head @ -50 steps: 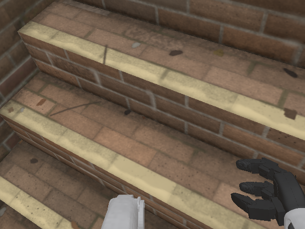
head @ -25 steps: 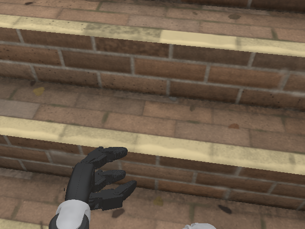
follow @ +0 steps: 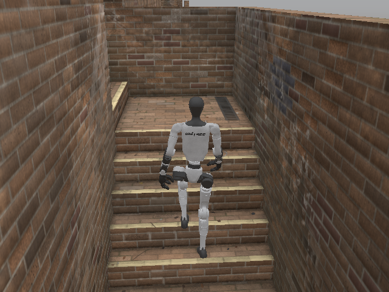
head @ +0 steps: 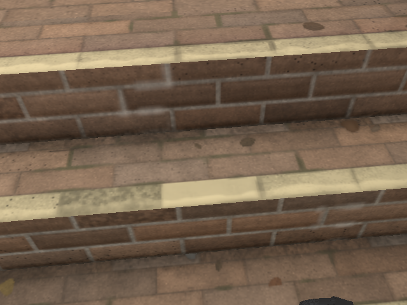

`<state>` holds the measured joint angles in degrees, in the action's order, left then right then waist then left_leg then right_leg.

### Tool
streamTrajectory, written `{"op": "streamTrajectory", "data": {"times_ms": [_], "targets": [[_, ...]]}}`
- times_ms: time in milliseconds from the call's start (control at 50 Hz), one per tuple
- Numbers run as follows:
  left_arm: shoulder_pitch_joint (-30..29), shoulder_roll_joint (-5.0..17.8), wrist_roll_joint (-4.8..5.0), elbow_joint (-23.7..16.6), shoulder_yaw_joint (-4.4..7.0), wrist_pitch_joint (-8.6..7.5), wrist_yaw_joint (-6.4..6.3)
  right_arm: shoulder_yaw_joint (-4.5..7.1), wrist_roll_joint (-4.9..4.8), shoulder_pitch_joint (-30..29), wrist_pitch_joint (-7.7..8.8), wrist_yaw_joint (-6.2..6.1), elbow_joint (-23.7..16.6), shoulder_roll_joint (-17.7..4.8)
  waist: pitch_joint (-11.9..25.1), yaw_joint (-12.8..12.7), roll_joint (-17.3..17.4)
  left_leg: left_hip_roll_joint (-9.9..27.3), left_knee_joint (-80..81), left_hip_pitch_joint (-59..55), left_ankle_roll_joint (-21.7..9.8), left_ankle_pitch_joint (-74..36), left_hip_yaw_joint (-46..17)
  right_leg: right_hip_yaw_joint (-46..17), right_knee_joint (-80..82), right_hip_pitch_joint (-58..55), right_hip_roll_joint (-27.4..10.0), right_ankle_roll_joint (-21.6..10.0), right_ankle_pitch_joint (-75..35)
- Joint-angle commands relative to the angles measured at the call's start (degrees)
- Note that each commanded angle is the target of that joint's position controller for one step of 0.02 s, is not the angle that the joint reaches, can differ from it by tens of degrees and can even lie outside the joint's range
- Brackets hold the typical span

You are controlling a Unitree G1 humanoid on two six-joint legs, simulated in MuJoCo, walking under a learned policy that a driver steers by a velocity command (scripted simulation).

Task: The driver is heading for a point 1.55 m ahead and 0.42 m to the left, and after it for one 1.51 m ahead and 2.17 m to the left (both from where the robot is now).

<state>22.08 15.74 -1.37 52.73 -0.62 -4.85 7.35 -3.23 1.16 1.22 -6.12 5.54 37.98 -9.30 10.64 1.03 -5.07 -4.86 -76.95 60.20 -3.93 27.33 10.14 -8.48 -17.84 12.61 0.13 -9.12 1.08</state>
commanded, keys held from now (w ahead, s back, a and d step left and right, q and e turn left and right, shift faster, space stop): q+shift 0.70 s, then e+shift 0.30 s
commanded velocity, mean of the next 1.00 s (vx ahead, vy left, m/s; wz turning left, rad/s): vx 0.03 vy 0.00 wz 0.61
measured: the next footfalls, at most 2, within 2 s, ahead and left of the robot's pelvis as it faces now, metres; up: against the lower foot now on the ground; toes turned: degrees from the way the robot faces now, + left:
right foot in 0.58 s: +0.22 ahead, -0.12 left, +0.21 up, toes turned +33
left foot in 1.00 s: +0.14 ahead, +0.11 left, +0.21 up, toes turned +35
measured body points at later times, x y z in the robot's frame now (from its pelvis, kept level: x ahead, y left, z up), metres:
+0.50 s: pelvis +0.11 +0.00 +0.15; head +0.10 +0.01 +0.60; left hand +0.25 +0.29 +0.09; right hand +0.30 -0.20 +0.06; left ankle +0.10 +0.08 -0.58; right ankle +0.16 -0.16 -0.49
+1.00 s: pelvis +0.14 -0.02 +0.15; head +0.16 -0.02 +0.60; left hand +0.04 +0.21 +0.03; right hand +0.43 -0.06 +0.06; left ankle +0.11 +0.09 -0.58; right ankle +0.18 -0.14 -0.58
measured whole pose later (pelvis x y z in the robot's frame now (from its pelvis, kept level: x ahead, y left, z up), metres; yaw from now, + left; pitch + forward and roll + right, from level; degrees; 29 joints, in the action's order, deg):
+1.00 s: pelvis +0.14 -0.02 +0.15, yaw +34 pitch +3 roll -1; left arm 21.1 9.4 -3.5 42.6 1.6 -2.9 4.4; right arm -1.1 2.3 4.2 -1.3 0.6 37.2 -12.2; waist 2.8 -4.6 3.5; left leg 0.2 -35.7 24.3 0.1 12.6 0.5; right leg 1.1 -32.4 16.1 -0.3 -0.1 19.7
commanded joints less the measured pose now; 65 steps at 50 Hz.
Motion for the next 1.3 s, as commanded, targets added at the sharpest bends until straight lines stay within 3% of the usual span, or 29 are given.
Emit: {"op": "streamTrajectory", "data": {"times_ms": [20,40,60,80,160,260,320,400,480,560,580,600,620,640,700,740,800,840,860,880,900,920,960,1000,1040,1060,1100,1160,1300], "targets": [[3.3,11.6,-3.48,-5.2,4.09,0.6,0.26,3.95,-0.4,15.0,-0.91,-2.14,1.2,-11.0,21.0,0.5,6.3,-0.1,26.1,-37.3,-12.6,-21.4,-27.3,-1.0,-30.5,-3.3,-10.9,-0.3,-98.1],[-2.9,5.9,-4.1,-5.5,3.49,2.87,1.06,4.55,4.7,22.9,-1.64,-3.42,2.2,-11.6,18.4,9.9,27.4,13.9,49.7,-47.7,-24.9,-24.1,-59.4,-4.5,-57.9,21.2,5.2,7.1,-7.6],[-6.6,6.2,-0.44,-5.6,4.19,4.44,1.58,4.81,7.26,26.0,-0.07,-2.97,4.0,-9.9,7.2,11.4,20.1,13.1,52.6,-42.4,-19.8,2.8,-67.1,-16.3,-84.1,38.2,11.6,3.5,-5.4],[-12.9,5.1,1.1,-6.5,4.03,5.27,-0.01,4.51,6.26,20.3,1.85,-1.92,7.5,-9.1,-6.0,6.7,7.1,9.7,50.7,-35.0,-12.4,18.0,-59.6,-17.1,-92.6,51.8,10.7,1.3,-7.9],[-17.1,0.7,-3.82,-9.0,1.03,3.34,-4.98,1.11,-0.36,7.1,10.3,-2.33,11.5,2.0,-3.3,-4.8,0.3,0.0,50.0,-26.2,-5.4,-1.9,-33.5,-6.1,-84.0,45.6,1.2,2.8,0.8],[-24.8,0.4,-1.37,-14.3,0.76,3.91,-7.25,3.55,2.13,14.1,11.84,-2.97,8.0,-6.2,-1.3,-1.9,10.4,1.6,53.8,-21.4,-5.6,-6.4,-35.7,3.3,-78.8,40.1,1.8,11.9,12.3],[-20.9,2.2,-2.55,-14.4,2.19,3.74,-8.12,3.7,0.4,13.6,13.38,-3.39,3.8,-7.1,-0.8,-3.6,12.0,2.7,53.6,-28.3,-6.6,-9.2,-41.6,1.2,-84.5,38.5,2.9,15.9,12.3],[-23.9,4.4,-0.43,-18.3,3.15,2.95,-10.88,4.42,-0.19,15.9,15.05,-3.52,-0.1,-6.9,-3.2,-1.0,11.1,8.3,49.0,-48.4,-11.9,-26.6,-47.9,-1.4,-76.3,46.4,1.7,19.5,19.3],[-24.2,-1.9,-1.62,-23.3,2.09,3.51,-8.18,5.14,-1.77,12.9,14.15,-4.76,-3.2,-8.5,-3.1,-0.8,13.3,4.0,50.3,-42.5,-10.7,-34.9,-45.8,5.2,-38.9,21.1,3.9,18.7,21.2],[-10.2,-2.3,0.69,-21.7,2.73,2.66,-7.46,7.58,-2.14,8.0,11.88,-4.3,-4.4,-13.1,-1.3,-3.9,13.2,5.6,44.5,-51.7,-10.5,-46.3,-53.1,2.9,-6.1,7.5,3.5,15.1,6.7],[-10.2,-0.4,0.81,-20.8,3.5,1.8,-6.8,7.25,-1.64,10.1,10.62,-4.28,-4.0,-11.1,-0.4,-1.7,8.9,2.0,39.8,-48.3,-6.7,-36.1,-50.3,2.1,-1.4,0.5,0.4,11.2,-7.2],[-14.4,5.0,0.99,-22.5,4.75,0.87,-6.19,6.42,-1.82,19.2,9.9,-4.35,-4.8,-6.1,6.6,5.9,-3.2,-6.3,28.4,-37.7,1.5,-13.0,-39.2,-7.5,-12.6,-13.5,-10.8,-1.5,-43.4],[-15.8,8.6,-0.23,-25.8,6.66,1.63,-5.72,7.1,0.06,22.3,9.75,-4.22,-4.1,-9.3,6.8,3.6,-11.8,-11.7,13.7,-18.8,8.3,13.7,-30.6,-21.5,-13.8,-21.5,-25.7,-16.8,-52.6],[-12.5,7.9,-1.62,-25.2,7.13,1.07,-5.5,8.57,-0.25,18.2,9.57,-4.59,-4.0,-14.8,2.7,-0.2,-1.1,-8.0,-6.3,-14.8,10.2,15.8,-27.8,-22.6,-10.3,-17.2,-28.4,-18.1,-47.8],[-17.4,-4.3,-0.32,-24.4,1.7,4.07,-4.18,8.13,-1.58,7.0,9.38,-7.26,-6.4,-12.5,-3.8,1.4,0.1,-3.8,-22.2,-8.7,9.1,0.1,-22.7,-4.6,-8.1,-3.6,-18.4,-9.4,-28.0],[-12.6,-2.6,-0.32,-23.1,1.81,3.21,-5.35,5.98,0.16,0.4,10.3,-6.18,-8.1,-8.1,-5.2,-1.7,0.7,-2.9,-16.6,-8.7,8.5,-2.3,-18.9,0.2,-5.3,-4.9,-12.0,-7.2,-18.9],[-5.8,-4.7,-3.19,-19.1,0.03,2.5,-4.1,4.75,-0.47,-0.3,9.59,-6.76,-6.5,-7.0,-7.2,-3.6,0.4,-2.3,-8.9,-6.9,7.6,-13.6,-25.7,0.7,-5.2,-4.6,-9.4,-3.9,-6.2],[-10.4,-7.3,1.3,-19.1,-1.93,0.76,-0.14,5.61,1.41,4.9,8.94,-5.7,-2.5,-9.6,-7.5,1.6,0.2,1.0,9.2,-12.3,10.9,-8.3,-22.0,1.2,-5.0,-2.2,-6.8,-0.2,7.8],[-7.1,2.2,2.35,-16.9,3.77,0.38,-9.09,4.39,1.9,6.8,5.07,-5.15,-6.0,-5.3,-10.3,1.9,0.2,2.9,20.2,-21.8,8.5,-8.5,-7.0,-0.5,-4.3,0.9,-10.2,-2.6,-4.2],[-6.1,4.4,1.09,-16.4,4.08,1.28,-12.33,3.44,-1.55,4.5,4.07,-5.6,-6.2,-3.6,-10.4,0.3,0.1,3.0,34.3,-27.6,8.3,5.0,-7.6,-1.6,-4.1,0.2,-8.7,-1.4,-6.7],[-3.5,8.0,-1.46,-14.2,4.6,1.4,-4.67,3.48,1.56,-1.9,3.49,-3.95,-5.9,-7.5,-10.6,-1.2,-4.8,4.1,36.8,-26.2,9.6,6.4,-4.1,-3.0,0.7,3.6,-9.5,-2.0,8.7],[-1.7,7.5,-2.28,-13.0,5.78,1.23,-2.07,4.34,2.16,-0.2,2.8,-2.13,-3.4,-10.8,-10.5,-4.2,-6.8,3.3,37.7,-35.7,9.5,-6.6,-1.8,-4.8,4.6,9.4,-10.9,-3.9,22.1],[-16.1,3.7,-2.77,-18.0,4.81,0.19,-1.84,5.03,1.38,2.1,4.5,-4.45,-5.3,-10.5,-8.7,1.9,-4.1,6.6,39.6,-40.6,4.8,-18.1,-11.3,-10.3,0.0,12.1,-15.8,-3.2,13.1],[-11.5,0.8,-1.89,-17.8,4.33,0.11,-2.79,6.09,1.2,3.8,8.0,-7.39,-5.0,-11.8,-1.4,1.2,1.1,8.5,47.9,-51.4,-1.4,-23.7,-11.9,-9.1,-7.5,8.2,-14.5,-2.4,2.1],[-2.1,-3.8,-3.04,-18.4,2.68,0.22,-4.07,8.74,1.4,9.8,9.49,-9.13,-4.5,-17.7,7.7,-0.2,18.0,26.0,54.4,-71.2,-21.5,-48.7,-31.4,4.5,-29.2,25.5,1.8,9.5,28.6],[-2.8,0.8,-2.98,-17.3,4.01,0.48,-4.34,9.67,2.11,10.9,9.58,-9.68,-6.0,-16.6,5.6,4.0,17.5,33.3,58.5,-65.7,-25.6,-43.3,-40.0,1.2,-57.2,29.4,1.4,13.3,36.7],[1.8,3.4,0.32,-12.1,5.86,0.88,-4.8,7.82,2.83,0.1,8.86,-7.09,-7.1,-11.9,1.1,-2.4,10.8,29.1,59.6,-48.1,-17.8,-33.7,-28.9,-2.3,-94.6,31.9,2.3,13.9,24.0],[-6.5,3.1,-0.35,-14.5,5.75,0.92,-4.07,3.66,2.78,-3.2,7.83,-5.67,-8.4,-3.0,-2.8,-2.3,4.7,21.4,59.9,-47.7,-11.0,-23.4,-12.7,-1.3,-82.9,35.9,1.6,12.8,16.4],[-7.1,1.8,-0.05,-14.6,4.39,1.07,-1.11,7.18,1.82,-2.1,9.3,-7.19,-7.9,-13.4,-5.9,-0.8,11.9,23.1,63.1,-46.5,-10.0,-15.0,-4.9,9.9,-47.6,17.6,-0.7,15.6,27.9]]}}
Velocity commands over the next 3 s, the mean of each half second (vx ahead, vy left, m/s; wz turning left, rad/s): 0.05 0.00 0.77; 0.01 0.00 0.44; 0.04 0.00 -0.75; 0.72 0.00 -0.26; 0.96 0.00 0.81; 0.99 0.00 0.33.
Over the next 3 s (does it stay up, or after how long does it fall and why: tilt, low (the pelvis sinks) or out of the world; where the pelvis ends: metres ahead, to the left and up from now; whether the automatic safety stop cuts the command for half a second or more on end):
stays up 0.76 0.32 0.61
